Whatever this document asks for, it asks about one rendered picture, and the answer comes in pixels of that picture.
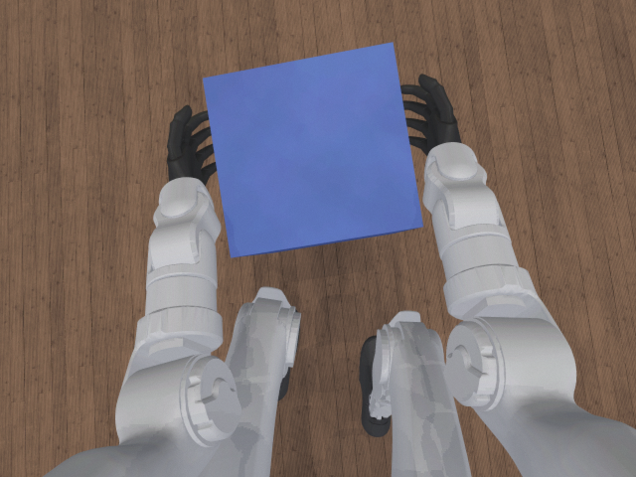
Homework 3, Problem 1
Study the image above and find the robot right hand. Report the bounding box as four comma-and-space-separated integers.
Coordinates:
400, 74, 462, 156

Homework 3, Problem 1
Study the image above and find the robot right thigh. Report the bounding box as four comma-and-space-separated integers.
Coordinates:
375, 321, 472, 477

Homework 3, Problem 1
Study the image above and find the robot right forearm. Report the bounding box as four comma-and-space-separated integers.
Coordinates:
422, 142, 576, 383

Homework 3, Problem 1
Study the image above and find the robot left hand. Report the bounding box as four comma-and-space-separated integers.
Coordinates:
167, 105, 217, 187

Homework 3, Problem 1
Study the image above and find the robot left upper arm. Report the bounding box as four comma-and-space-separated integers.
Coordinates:
43, 353, 241, 477

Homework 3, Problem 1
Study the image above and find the robot left foot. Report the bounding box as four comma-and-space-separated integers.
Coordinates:
278, 309, 300, 400

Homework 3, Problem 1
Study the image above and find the robot left forearm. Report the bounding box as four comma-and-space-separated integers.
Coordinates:
115, 177, 223, 435

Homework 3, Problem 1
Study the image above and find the robot right upper arm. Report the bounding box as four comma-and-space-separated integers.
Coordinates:
444, 316, 636, 477

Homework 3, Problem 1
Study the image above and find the carton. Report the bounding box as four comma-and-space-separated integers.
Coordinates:
203, 42, 423, 258

